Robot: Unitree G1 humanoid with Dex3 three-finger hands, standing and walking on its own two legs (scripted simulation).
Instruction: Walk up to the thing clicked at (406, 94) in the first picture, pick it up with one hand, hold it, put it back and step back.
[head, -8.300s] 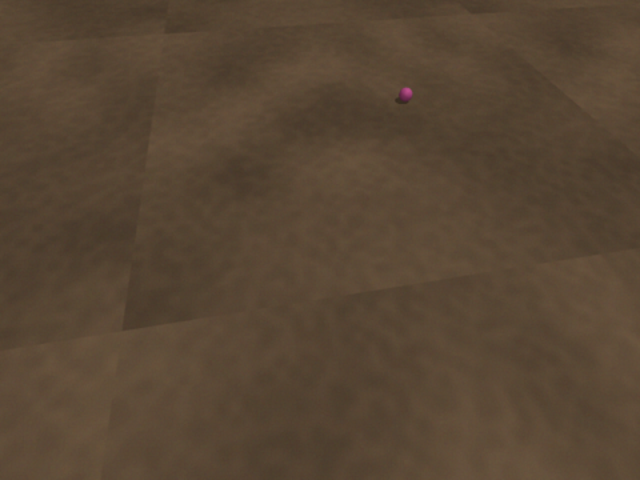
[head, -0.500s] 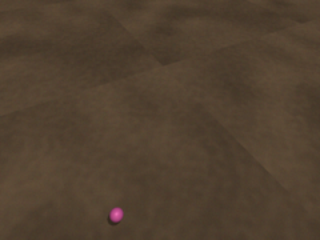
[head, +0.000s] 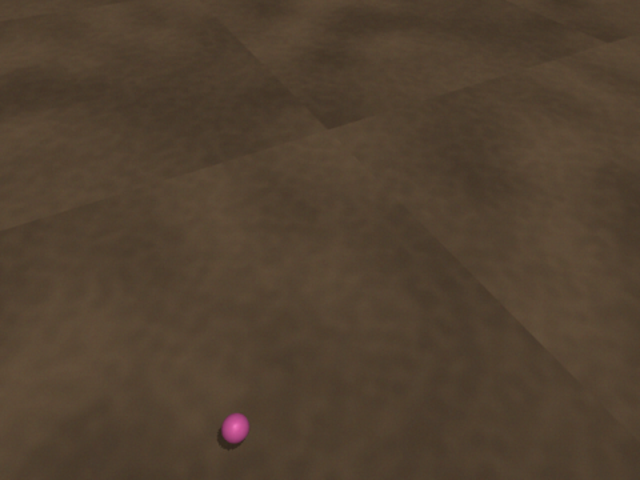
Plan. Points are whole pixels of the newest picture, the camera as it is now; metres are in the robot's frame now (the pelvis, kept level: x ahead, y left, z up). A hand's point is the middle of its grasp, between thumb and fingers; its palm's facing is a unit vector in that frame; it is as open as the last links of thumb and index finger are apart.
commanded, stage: stand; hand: left
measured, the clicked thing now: (235, 428) +0.39 +0.24 -0.74
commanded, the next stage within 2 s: walk up in 0.84 s
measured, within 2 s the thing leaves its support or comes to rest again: neither
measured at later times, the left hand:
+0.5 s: hand out of the picture +0.07 +0.25 -0.16, palm faces -0.03 -0.94 -0.35, open 7.4 cm
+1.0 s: hand out of the picture +0.08 +0.26 -0.16, palm faces -0.01 -0.93 -0.37, open 7.4 cm
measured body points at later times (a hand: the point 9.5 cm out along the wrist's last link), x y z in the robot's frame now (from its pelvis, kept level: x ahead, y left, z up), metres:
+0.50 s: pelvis +0.00 +0.00 +0.00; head +0.01 +0.00 +0.45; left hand +0.07 +0.30 -0.13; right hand +0.08 -0.30 -0.13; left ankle +0.00 +0.14 -0.75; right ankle -0.01 -0.13 -0.75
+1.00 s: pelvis -0.01 +0.00 +0.00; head +0.02 +0.00 +0.45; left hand +0.08 +0.31 -0.13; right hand +0.08 -0.31 -0.14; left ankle +0.00 +0.14 -0.75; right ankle -0.01 -0.13 -0.75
